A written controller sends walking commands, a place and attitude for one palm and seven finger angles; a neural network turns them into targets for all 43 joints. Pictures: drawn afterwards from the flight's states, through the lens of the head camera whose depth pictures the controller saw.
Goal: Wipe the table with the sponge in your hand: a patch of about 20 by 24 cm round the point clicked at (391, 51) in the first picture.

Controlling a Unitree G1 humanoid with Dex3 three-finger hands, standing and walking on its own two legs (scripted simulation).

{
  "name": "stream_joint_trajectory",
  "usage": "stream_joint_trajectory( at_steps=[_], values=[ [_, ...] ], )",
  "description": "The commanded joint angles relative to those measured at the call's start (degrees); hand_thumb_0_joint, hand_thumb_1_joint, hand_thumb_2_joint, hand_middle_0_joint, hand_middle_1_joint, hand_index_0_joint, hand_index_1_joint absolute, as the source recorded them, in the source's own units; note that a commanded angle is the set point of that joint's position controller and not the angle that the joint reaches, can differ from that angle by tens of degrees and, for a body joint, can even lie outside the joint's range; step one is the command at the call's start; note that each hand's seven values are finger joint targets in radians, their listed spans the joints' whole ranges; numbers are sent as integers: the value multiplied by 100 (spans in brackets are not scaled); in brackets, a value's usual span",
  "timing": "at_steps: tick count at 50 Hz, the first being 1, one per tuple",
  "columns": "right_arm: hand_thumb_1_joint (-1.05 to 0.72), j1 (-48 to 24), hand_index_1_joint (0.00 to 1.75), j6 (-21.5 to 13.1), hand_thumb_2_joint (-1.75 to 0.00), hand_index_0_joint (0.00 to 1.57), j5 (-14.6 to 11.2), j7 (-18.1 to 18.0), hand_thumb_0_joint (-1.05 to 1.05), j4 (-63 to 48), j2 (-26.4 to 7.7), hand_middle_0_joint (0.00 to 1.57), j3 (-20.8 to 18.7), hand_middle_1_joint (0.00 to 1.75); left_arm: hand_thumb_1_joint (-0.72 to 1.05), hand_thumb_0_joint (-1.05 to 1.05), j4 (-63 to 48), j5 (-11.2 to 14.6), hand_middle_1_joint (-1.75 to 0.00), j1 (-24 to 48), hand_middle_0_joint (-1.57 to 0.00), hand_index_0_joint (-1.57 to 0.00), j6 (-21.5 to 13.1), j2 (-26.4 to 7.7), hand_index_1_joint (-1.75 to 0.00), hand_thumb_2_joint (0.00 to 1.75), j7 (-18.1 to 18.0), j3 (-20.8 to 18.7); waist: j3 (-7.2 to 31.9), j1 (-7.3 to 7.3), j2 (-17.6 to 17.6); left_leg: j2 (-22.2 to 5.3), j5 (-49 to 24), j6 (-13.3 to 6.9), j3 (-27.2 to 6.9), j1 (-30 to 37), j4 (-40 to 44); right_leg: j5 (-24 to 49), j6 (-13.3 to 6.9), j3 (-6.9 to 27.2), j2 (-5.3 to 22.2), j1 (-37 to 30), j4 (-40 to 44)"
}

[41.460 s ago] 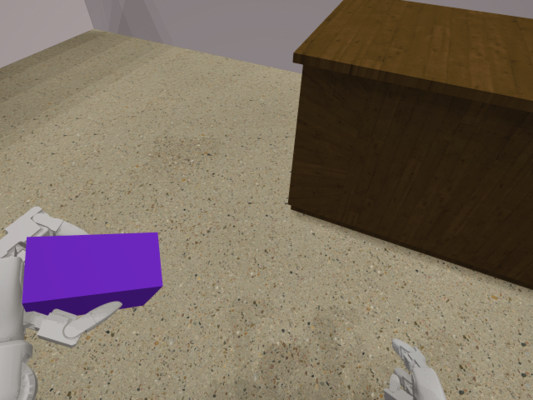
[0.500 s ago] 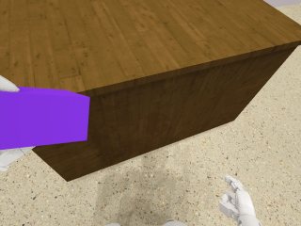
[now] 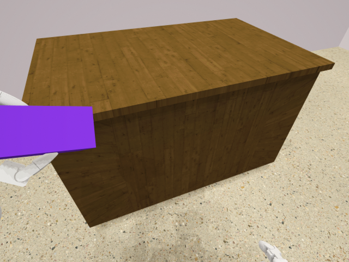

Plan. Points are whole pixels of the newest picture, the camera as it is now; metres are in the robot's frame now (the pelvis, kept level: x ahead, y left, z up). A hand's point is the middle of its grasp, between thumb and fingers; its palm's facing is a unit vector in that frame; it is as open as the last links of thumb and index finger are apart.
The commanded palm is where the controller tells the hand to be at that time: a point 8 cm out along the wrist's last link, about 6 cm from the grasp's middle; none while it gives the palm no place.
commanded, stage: stop stepping back and stand still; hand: left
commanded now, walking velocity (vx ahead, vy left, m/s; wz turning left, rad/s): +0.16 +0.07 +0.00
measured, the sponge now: (57, 132) +0.25 +0.20 +0.25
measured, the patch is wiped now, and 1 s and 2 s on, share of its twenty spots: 1.00 1.00 1.00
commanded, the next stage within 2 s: stand and wait in 0.92 s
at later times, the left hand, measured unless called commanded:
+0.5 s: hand (15, 141) +0.21 +0.23 +0.27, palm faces +0.52 -0.78 -0.35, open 10.1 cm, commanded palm +0.15 +0.29 +0.29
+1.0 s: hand (2, 129) +0.23 +0.26 +0.27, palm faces +0.51 -0.77 -0.39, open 10.1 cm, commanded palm +0.17 +0.31 +0.29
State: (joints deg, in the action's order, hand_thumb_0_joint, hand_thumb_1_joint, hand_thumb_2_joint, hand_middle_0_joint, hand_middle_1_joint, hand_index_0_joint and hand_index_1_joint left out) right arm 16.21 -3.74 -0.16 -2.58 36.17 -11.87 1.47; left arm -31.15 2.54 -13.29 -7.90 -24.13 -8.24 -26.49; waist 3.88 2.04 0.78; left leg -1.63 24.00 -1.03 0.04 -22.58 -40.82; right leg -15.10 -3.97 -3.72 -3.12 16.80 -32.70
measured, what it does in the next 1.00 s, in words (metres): steps on the spot: left foot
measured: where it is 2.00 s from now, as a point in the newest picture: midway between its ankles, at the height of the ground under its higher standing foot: outside the picture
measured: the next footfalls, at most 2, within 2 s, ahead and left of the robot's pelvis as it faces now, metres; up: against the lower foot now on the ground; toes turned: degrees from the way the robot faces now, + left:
left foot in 0.16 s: +0.07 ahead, +0.15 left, +0.00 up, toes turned +4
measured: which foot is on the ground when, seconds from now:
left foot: up 0.00-0.14, down 0.16-1.00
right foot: down 0.00-1.00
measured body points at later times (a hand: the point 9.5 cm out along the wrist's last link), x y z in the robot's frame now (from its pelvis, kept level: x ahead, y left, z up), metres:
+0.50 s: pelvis +0.01 +0.00 +0.00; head +0.00 -0.01 +0.45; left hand +0.18 +0.27 +0.29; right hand +0.18 -0.23 -0.09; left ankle +0.03 +0.14 -0.73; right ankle +0.03 -0.07 -0.73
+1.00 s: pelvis +0.02 +0.02 +0.01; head +0.03 +0.03 +0.46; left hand +0.20 +0.30 +0.29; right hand +0.20 -0.20 -0.07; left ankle +0.03 +0.14 -0.73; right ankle +0.04 -0.07 -0.73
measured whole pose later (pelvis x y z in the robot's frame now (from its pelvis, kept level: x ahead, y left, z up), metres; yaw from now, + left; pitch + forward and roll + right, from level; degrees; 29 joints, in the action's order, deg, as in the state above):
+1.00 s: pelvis +0.02 +0.02 +0.01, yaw +1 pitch +0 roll -1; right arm 9.3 -5.0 -1.0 -1.9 34.8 -11.8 0.9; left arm -37.6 3.8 -18.2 -11.1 -25.6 -8.2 -29.0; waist -2.2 0.1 0.9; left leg -2.6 14.3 0.3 2.2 -14.3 -29.0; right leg -12.0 -2.1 -2.6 -2.6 12.9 -25.2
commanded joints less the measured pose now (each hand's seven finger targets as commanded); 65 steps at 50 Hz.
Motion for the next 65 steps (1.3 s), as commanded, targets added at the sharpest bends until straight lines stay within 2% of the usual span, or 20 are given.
stream_joint_trajectory(
  at_steps=[1,4,5,6,8,9,11,12,13,15,16,17,19,22,23,25,31,39,55,65],
  values=[
    [-90,-871,30,-329,-90,20,-22,83,0,-723,-635,20,-317,30,10,0,-1494,55,-160,929,-120,-120,-497,-1288,-160,130,-21,-562,-9,9,-579,-204,-118,-43,-97,-623,-1708,-2450,-631,2773,2080,317,2252],
    [-90,-934,30,-328,-90,20,-52,-23,0,-784,-550,20,-256,30,10,0,-1280,68,-160,985,-120,-120,-502,-1333,-160,130,-85,-654,-161,-29,-495,-309,-139,-147,185,551,-110,-2348,-496,1969,1853,954,1896],
    [-90,-956,30,-358,-90,20,-52,-68,0,-807,-571,20,-242,30,10,0,-1318,65,-160,1061,-120,-120,-513,-1255,-160,130,-113,-560,-169,-18,-184,-231,-40,-195,278,953,502,-2445,-417,1830,1676,1077,1680],
    [-90,-952,30,-394,-90,20,-37,-111,0,-814,-638,20,-237,30,10,0,-1278,65,-160,1093,-120,-120,-531,-1226,-160,130,-146,-545,-162,-18,214,-239,394,-295,85,1111,1120,-2481,-281,1567,1336,1084,1301],
    [-90,-938,30,-457,-90,20,-60,-154,0,-911,-804,20,-273,30,10,0,-1178,89,-160,1044,-120,-120,-534,-1123,-160,130,-156,-561,-119,-120,1225,-980,1383,-622,-1214,1050,2160,-1575,180,602,339,972,-117],
    [-90,-929,30,-448,-90,20,-150,-163,0,-930,-750,20,-295,30,10,0,-1081,69,-160,1031,-120,-120,-452,-1173,-160,130,-163,-655,152,-228,1245,-1137,1883,-582,-1202,444,2294,-1261,383,92,113,241,-559],
    [-90,-1001,30,-482,-90,20,-138,-145,0,-938,-745,20,-275,30,10,0,-830,19,-160,1156,-120,-120,-346,-1123,-160,130,-170,-604,-248,-196,920,-1000,2345,-447,-1101,-710,2298,-911,414,149,136,-440,-283],
    [-90,-1038,30,-514,-90,20,-133,-123,0,-980,-738,20,-275,30,10,0,-843,17,-160,1145,-120,-120,-323,-1083,-160,130,-135,-545,-308,-172,789,-772,2055,-360,-826,-693,2025,-889,376,270,202,-467,91],
    [-90,-1033,30,-519,-90,20,-101,-105,0,-951,-710,20,-281,30,10,0,-706,16,-160,1020,-120,-120,-327,-1053,-160,130,-110,-523,-435,-170,274,-544,1564,-275,-555,-688,1468,-1008,278,616,382,-376,605],
    [-90,-952,30,-521,-90,20,-81,5,0,-912,-661,20,-327,30,10,0,-868,41,-160,818,-120,-120,-388,-1080,-160,130,-50,-513,-286,-77,-811,-134,166,-106,-43,-317,-156,-1723,-151,2279,1348,-34,1784],
    [-90,-866,30,-502,-90,20,-102,66,0,-838,-613,20,-318,30,10,0,-963,50,-160,776,-120,-120,-416,-1140,-160,130,-51,-543,-163,-67,-1088,-93,-258,-44,101,-328,-620,-1441,-266,2701,1788,-213,2059],
    [-90,-943,30,-483,-90,20,-131,109,0,-863,-633,20,-339,30,10,0,-1199,38,-160,884,-120,-120,-472,-1187,-160,130,-52,-577,-65,-86,-880,-181,-350,-10,0,-437,-755,-684,-344,2688,1936,-506,1983],
    [-90,-926,30,-488,-90,20,-121,113,0,-866,-579,20,-297,30,10,0,-1466,63,-160,778,-120,-120,-566,-1306,-160,130,-66,-727,27,-98,-474,-286,-413,-75,-98,147,127,568,-384,2080,1878,-502,1523],
    [-90,-1075,30,-544,-90,20,-61,28,0,-924,-685,20,-303,30,10,0,-1821,90,-160,521,-120,-120,-650,-1286,-160,130,-137,-810,253,-143,443,-476,-1504,-193,-419,1117,1619,756,90,1142,994,-440,747],
    [-90,-1141,30,-537,-90,20,-95,14,0,-937,-705,20,-298,30,10,0,-1754,119,-160,448,-120,-120,-654,-1204,-160,130,-140,-778,224,-210,594,-703,-1492,-259,-701,1139,1691,590,234,1009,719,-310,692],
    [-90,-1100,30,-532,-90,20,-135,11,0,-960,-673,20,-279,30,10,0,-1515,96,-160,472,-120,-120,-585,-1183,-160,130,-135,-792,139,-159,529,-659,-1235,-240,-590,859,1636,558,318,882,578,-401,799],
    [-90,-1078,30,-506,-90,20,-154,54,0,-933,-665,20,-325,30,10,0,-1200,115,-160,445,-120,-120,-535,-1127,-160,130,-88,-755,294,-116,-52,-403,-1430,-97,-268,941,1248,955,222,1203,875,-661,1244],
    [-90,-1210,30,-474,-90,20,-119,62,0,-1062,-654,20,-294,30,10,0,-1865,134,-160,-123,-120,-120,-576,-1251,-160,130,-116,-936,595,-172,503,-633,-2642,-119,-394,1111,1600,1795,315,705,586,-942,726],
    [-90,-1249,30,-453,-90,20,-104,16,0,-983,-671,20,-292,30,10,0,-1563,146,-160,174,-120,-120,-567,-1097,-160,130,-126,-749,284,-144,339,-507,-1192,-70,-344,849,1809,925,286,866,623,-704,1224],
    [-90,-1224,30,-479,-90,20,-83,9,0,-948,-661,20,-298,30,10,0,-1583,142,-160,93,-120,-120,-624,-1154,-160,130,-171,-873,369,-154,375,-529,-1315,-60,-365,773,1877,1028,300,755,566,-830,1110]
  ],
)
